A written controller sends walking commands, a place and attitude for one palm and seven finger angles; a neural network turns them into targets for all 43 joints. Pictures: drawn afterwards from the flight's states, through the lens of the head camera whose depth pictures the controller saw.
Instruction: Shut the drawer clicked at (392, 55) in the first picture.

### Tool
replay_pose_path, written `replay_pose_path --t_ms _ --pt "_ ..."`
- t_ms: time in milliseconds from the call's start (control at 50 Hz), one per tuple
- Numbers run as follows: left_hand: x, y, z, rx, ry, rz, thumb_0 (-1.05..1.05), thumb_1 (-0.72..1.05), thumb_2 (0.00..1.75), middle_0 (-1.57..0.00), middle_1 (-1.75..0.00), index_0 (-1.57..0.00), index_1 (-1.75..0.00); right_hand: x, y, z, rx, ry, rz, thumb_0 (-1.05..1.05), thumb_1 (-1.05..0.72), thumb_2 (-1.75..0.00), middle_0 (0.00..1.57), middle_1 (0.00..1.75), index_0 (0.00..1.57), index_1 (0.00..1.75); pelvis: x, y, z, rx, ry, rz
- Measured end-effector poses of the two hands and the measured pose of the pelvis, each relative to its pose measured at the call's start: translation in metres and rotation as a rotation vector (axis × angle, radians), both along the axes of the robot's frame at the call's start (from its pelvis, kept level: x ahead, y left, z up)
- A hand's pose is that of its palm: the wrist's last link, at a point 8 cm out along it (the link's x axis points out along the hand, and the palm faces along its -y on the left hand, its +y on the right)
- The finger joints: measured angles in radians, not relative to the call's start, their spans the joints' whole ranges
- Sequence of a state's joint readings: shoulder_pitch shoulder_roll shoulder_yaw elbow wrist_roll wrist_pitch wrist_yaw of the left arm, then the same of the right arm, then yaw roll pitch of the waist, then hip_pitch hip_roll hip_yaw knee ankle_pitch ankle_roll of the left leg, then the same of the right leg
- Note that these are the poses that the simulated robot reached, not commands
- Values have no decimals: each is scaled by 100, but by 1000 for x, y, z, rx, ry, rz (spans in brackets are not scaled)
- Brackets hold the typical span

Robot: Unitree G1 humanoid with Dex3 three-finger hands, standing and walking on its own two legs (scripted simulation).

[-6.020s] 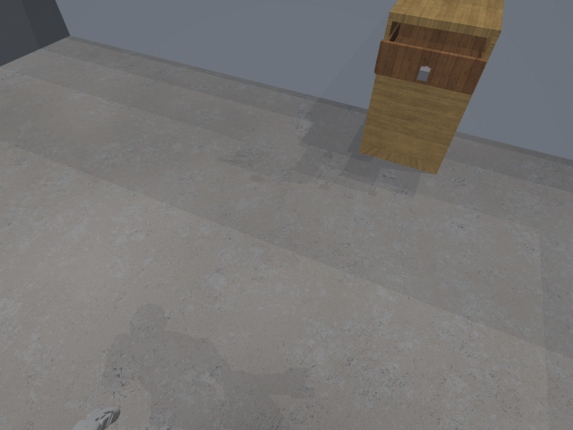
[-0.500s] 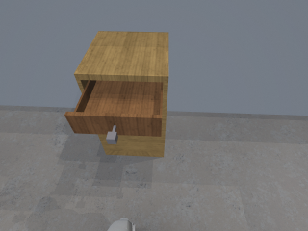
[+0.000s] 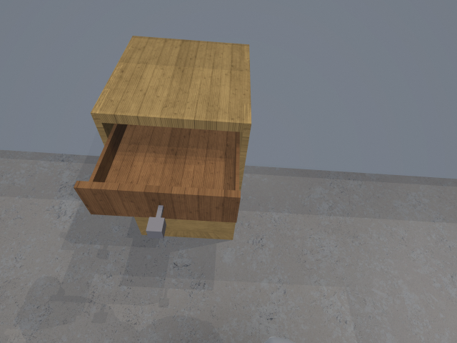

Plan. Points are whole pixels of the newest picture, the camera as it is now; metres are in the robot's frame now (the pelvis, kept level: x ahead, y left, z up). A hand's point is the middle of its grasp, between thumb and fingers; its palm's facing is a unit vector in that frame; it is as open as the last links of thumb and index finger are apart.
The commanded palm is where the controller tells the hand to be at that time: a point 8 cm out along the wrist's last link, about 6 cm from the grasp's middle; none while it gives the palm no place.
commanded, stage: come to a stop and stand still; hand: left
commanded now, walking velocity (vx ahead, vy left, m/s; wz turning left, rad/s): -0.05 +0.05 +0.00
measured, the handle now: (158, 220) +0.39 +0.19 -0.13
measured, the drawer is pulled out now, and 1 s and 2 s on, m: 0.22 0.22 0.22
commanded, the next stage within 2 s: look again from close up in 1.78 s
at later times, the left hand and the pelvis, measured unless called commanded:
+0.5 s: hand out of the picture +0.01 +0.09 -0.17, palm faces +0.07 -0.97 -0.23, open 7.2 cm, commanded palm none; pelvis -0.04 -0.09 +0.00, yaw +2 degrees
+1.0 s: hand out of the picture -0.11 +0.08 -0.17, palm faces +0.09 -0.98 -0.15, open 7.3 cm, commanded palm none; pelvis -0.07 -0.07 +0.00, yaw +1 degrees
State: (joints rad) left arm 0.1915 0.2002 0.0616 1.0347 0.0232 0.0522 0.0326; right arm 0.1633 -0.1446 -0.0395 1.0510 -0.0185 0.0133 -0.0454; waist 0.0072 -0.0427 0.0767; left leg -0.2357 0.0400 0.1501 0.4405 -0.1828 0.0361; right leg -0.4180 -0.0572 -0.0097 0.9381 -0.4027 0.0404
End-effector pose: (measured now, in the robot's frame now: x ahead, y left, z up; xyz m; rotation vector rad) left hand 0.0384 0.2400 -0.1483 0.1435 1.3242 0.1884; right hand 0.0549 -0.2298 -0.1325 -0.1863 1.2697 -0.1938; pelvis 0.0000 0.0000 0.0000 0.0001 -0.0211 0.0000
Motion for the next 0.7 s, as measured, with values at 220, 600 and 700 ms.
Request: replay_pose_path --t_ms 220,600,700 --pt "14 -59 24 78 -74 -80 0 91 90 -20 -29 -20 -30 -49 -53 -35 113 76 -75 1 -91 -89 20 30 20 30 -12 -56 -6 30 1 -1" --pt "-74 -105 5 -3 1 47 0 95 90 -20 -30 -21 -30 -100 -81 -17 68 136 11 1 -91 -89 20 30 20 30 -52 -95 0 1 -2 29" --pt "-107 -110 4 -31 61 55 0 94 90 -20 -30 -20 -30 -118 -79 -14 63 147 7 1 -91 -89 20 30 20 30 -60 -92 2 0 -13 22"
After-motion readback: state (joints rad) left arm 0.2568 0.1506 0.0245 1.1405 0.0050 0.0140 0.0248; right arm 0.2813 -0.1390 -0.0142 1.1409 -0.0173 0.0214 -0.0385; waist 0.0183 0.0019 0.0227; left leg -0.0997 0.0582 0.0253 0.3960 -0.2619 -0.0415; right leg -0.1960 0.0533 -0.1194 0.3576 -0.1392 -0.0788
